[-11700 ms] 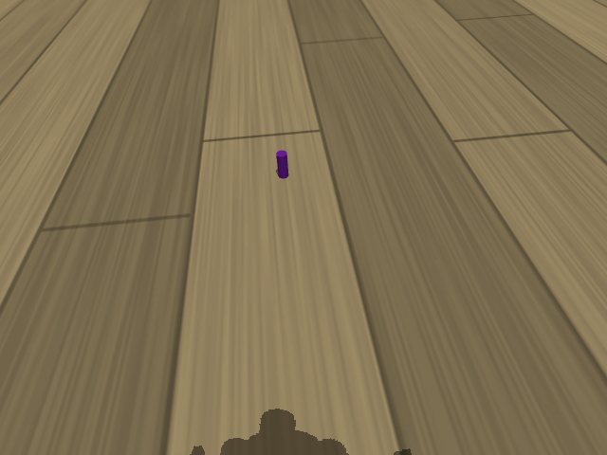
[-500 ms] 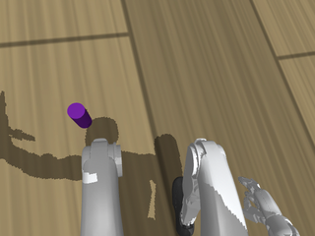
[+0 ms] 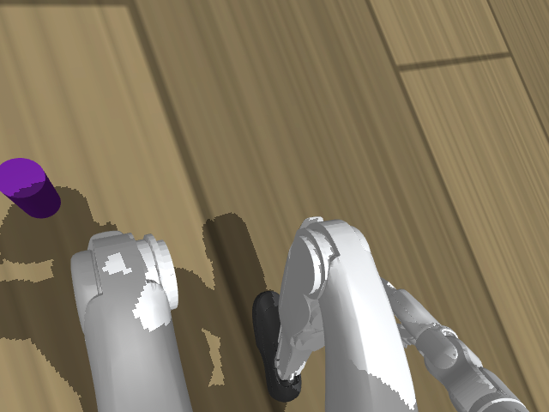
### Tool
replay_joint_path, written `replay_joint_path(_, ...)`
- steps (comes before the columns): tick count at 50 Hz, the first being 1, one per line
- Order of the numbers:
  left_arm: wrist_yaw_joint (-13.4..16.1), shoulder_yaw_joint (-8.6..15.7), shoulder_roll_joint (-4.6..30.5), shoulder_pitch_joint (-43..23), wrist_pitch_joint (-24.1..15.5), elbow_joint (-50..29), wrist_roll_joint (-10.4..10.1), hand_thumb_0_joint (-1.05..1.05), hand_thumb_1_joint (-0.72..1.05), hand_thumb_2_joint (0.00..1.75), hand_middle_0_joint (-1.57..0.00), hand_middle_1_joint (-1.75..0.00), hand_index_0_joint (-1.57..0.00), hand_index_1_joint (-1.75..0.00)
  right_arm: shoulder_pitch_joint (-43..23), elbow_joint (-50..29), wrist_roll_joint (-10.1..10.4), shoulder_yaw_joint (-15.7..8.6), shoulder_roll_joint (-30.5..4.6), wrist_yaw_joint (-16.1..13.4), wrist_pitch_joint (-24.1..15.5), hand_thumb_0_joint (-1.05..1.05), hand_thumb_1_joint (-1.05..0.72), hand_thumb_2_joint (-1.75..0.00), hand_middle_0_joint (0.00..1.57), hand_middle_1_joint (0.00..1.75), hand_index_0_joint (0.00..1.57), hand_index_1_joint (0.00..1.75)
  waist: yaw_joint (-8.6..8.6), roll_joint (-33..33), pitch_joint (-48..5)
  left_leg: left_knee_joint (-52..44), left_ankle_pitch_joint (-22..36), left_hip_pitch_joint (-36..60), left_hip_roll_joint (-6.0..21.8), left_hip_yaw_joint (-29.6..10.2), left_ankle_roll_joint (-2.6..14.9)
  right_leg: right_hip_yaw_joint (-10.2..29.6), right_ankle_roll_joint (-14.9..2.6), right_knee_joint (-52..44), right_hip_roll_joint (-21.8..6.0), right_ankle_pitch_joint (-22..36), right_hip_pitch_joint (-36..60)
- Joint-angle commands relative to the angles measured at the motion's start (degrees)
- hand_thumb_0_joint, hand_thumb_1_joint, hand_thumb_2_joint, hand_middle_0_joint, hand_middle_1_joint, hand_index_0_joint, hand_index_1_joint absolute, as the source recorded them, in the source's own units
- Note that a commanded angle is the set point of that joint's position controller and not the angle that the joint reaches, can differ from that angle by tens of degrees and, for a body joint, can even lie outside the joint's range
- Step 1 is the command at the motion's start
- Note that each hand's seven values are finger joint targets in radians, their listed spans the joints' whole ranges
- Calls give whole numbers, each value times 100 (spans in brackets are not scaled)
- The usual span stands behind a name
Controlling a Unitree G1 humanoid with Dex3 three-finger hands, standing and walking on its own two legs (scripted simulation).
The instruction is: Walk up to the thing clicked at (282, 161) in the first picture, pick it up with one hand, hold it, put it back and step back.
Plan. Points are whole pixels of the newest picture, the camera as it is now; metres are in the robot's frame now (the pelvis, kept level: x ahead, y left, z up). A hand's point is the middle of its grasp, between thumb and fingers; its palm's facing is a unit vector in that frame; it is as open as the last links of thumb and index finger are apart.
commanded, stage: close in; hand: left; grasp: from the side
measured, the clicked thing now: (32, 191) +0.40 +0.30 -0.22
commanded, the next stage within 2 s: rest palm in 0.62 s
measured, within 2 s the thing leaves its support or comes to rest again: leaves its support in 1.70 s
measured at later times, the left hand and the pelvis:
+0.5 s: hand (14, 214) +0.36 +0.31 -0.18, palm faces +0.26 -0.96 +0.03, open 17.5 cm; pelvis -0.01 +0.01 -0.02, yaw -2 degrees
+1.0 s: hand (32, 202) +0.38 +0.29 -0.20, palm faces +0.33 -0.94 +0.01, open 14.5 cm; pelvis -0.02 +0.02 -0.02, yaw -4 degrees
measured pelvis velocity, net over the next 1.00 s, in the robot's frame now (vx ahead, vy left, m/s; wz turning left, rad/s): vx -0.02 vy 0.02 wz -0.07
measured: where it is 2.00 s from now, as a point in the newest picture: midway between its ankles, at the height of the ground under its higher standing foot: (211, 384)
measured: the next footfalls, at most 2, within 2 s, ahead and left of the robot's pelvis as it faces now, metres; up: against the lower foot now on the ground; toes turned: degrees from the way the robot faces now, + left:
none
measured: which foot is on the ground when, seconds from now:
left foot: down 0.00-1.00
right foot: down 0.00-1.00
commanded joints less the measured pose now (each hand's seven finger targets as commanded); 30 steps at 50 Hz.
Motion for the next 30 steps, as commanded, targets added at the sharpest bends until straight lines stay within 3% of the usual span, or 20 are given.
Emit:
replay_joint_path(1,310,-20,1460,-792,-736,-819,-112,0,-61,3,-6,-11,-6,-11,92,-285,-72,-430,-1885,-49,49,0,-93,-90,20,30,20,30,-155,2958,-3401,-1656,1095,2809,262,623,55,-660,-409,-994,164,1069,1349)
replay_joint_path(2,399,-77,1372,-838,-832,-798,-115,0,-61,4,-6,-11,-6,-10,28,-301,-105,-368,-1895,-29,73,0,-93,-91,20,30,20,30,-218,2970,-3315,-1633,1086,2750,263,597,57,-683,-399,-970,159,1080,1389)
replay_joint_path(8,1041,24,1307,-718,-1243,-998,-45,0,-61,3,-6,-10,-6,-9,-39,-349,-325,-208,-1921,65,209,0,-93,-91,20,30,20,30,-177,3125,-3332,-1480,1136,2735,267,545,36,-761,-379,-909,199,1245,1615)
replay_joint_path(11,1328,-187,907,-614,-1323,-1068,60,0,-61,3,-6,-10,-6,-9,-7,-330,-400,-235,-1902,132,281,0,-94,-91,20,30,20,30,-227,3197,-3190,-1500,1216,2734,255,513,-2,-827,-384,-879,207,1364,1563)
replay_joint_path(13,1486,-462,499,-552,-1331,-865,135,0,-57,4,-5,-9,-5,-8,-20,-366,-433,-251,-1925,177,313,0,-93,-91,20,30,20,30,-344,3127,-3003,-1530,1216,2731,258,451,-29,-901,-379,-831,200,1375,1462)
replay_joint_path(17,1749,-916,202,-662,-1380,-835,215,0,-55,4,-5,-8,-5,-7,-74,-443,-439,-212,-1923,258,356,0,-93,-90,20,30,20,30,-519,2786,-2687,-1471,747,2373,231,407,42,-965,-344,-946,223,1124,1407)
replay_joint_path(19,1854,-1001,227,-729,-1440,-855,228,0,-54,5,-4,-8,-5,-7,-113,-469,-438,-185,-1945,296,374,0,-92,-90,20,30,20,30,-567,2637,-2619,-1444,552,2249,223,369,71,-998,-326,-968,239,991,1393)
replay_joint_path(24,2258,-931,417,-901,-1650,-761,265,0,-50,7,-4,-8,-5,-7,-206,-617,-470,-48,-1949,360,421,0,-91,-90,20,30,20,30,-581,2514,-2352,-1496,151,2059,213,269,87,-1059,-315,-970,272,685,1308)
replay_joint_path(30,2614,-981,460,-846,-1851,-558,496,0,-39,13,-5,-9,-5,-9,-247,-727,-615,35,-1989,412,486,0,-91,-90,20,30,20,30,-654,2650,-2355,-1479,429,2241,235,206,45,-1095,-311,-911,313,946,1450)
